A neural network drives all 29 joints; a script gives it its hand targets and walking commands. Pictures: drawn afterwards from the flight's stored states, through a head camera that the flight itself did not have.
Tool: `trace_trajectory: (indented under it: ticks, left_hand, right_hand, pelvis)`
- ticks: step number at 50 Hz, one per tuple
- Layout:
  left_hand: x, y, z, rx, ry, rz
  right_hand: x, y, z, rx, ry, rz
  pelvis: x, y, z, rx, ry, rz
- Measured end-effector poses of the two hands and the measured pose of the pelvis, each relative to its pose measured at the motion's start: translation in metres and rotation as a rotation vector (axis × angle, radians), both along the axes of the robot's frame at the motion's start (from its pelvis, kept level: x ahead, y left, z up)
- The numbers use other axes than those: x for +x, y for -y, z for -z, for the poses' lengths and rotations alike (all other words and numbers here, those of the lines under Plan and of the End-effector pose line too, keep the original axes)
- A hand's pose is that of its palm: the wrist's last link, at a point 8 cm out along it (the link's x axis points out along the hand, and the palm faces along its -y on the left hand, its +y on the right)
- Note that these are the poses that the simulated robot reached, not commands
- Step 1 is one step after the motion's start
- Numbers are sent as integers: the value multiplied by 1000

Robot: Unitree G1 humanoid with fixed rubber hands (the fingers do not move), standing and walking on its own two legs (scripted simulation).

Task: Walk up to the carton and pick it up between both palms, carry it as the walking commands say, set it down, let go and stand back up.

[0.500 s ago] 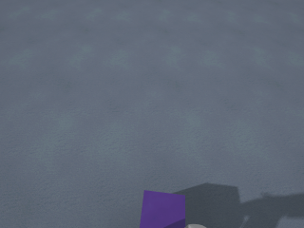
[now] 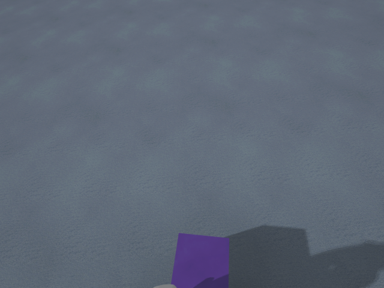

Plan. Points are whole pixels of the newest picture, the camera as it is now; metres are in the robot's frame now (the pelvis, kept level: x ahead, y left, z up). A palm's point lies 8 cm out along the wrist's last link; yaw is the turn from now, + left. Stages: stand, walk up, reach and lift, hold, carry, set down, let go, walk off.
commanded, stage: walk up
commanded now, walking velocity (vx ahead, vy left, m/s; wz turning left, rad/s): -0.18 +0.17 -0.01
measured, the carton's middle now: (202, 269) +0.28 +0.04 -0.64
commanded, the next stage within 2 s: none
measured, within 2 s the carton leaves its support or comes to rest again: neither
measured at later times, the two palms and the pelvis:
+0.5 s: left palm out of the picture -0.06 +0.26 -0.12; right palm out of the picture -0.08 -0.23 -0.13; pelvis -0.11 +0.01 +0.01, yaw +0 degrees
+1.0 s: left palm out of the picture -0.10 +0.23 -0.11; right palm out of the picture -0.11 -0.24 -0.13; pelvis -0.15 +0.00 +0.02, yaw +0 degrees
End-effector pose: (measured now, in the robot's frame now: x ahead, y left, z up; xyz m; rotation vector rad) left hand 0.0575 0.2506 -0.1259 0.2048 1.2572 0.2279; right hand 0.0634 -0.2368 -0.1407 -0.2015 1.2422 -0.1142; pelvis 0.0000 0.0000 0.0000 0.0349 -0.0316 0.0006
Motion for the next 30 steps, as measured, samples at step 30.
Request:
trace_trajectory:
  ticks: [30]
  left_hand:
    - [-135, -11, -2, -47, -65, 11]
  right_hand:
    - [-158, -9, -19, -29, -120, 25]
  pelvis:
    - [-123, -17, -15, -41, -37, 3]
